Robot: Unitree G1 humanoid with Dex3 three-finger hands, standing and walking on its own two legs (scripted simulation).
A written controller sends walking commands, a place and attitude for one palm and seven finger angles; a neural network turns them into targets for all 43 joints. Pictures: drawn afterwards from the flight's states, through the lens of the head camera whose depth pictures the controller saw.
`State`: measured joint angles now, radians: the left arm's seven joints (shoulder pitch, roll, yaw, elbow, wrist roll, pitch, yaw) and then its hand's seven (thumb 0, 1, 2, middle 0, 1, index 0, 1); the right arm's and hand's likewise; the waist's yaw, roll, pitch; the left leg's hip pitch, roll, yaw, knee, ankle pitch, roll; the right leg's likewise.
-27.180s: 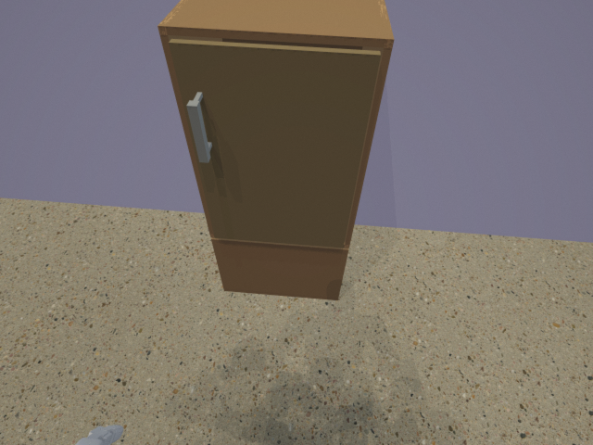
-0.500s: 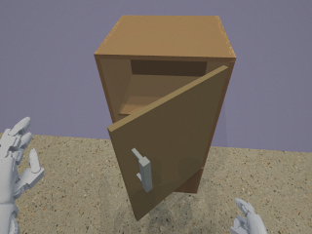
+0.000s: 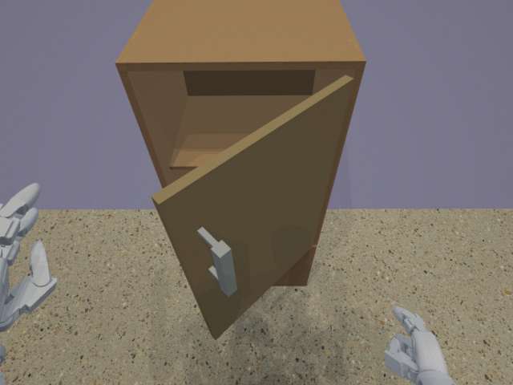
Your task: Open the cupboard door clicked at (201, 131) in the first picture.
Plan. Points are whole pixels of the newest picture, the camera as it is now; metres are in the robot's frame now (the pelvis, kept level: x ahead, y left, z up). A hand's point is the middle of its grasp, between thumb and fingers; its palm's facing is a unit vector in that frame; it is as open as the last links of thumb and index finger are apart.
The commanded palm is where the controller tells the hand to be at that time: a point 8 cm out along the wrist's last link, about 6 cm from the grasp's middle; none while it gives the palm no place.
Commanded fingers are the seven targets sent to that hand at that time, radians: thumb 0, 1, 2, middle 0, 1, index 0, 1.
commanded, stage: step back with the hand held close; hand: left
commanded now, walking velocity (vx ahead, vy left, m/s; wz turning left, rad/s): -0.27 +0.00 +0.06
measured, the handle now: (217, 263) +0.30 +0.09 +0.01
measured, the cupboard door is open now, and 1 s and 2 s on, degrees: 44 44 44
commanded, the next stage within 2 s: stop stepping back and stand still in 0.70 s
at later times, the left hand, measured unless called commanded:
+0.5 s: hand out of the picture +0.06 +0.31 +0.16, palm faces +0.48 -0.73 -0.48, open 7.4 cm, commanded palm +0.01 +0.35 +0.17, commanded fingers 0.00 0.90 0.90 -0.20 -0.30 -0.20 -0.30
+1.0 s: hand out of the picture -0.04 +0.32 +0.16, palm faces +0.34 -0.79 -0.51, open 7.4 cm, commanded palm -0.10 +0.35 +0.17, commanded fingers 0.00 0.90 0.90 -0.20 -0.30 -0.20 -0.30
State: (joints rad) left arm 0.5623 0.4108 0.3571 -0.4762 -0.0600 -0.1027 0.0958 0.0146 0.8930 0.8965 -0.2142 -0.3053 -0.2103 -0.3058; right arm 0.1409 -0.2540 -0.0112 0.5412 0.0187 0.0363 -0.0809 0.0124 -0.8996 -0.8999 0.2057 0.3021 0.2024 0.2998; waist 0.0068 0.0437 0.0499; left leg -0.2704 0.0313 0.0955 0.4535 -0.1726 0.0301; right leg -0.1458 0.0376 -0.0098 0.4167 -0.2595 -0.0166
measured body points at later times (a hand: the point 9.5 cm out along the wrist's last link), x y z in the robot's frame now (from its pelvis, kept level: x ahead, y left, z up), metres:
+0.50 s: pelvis -0.11 +0.03 -0.01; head -0.08 +0.05 +0.43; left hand +0.03 +0.35 +0.18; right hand +0.09 -0.18 -0.10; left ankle +0.02 +0.11 -0.73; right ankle -0.06 -0.10 -0.74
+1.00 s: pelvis -0.25 +0.06 -0.02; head -0.21 +0.10 +0.43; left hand -0.07 +0.36 +0.19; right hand -0.05 -0.16 -0.08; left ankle -0.05 +0.12 -0.73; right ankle -0.41 -0.04 -0.74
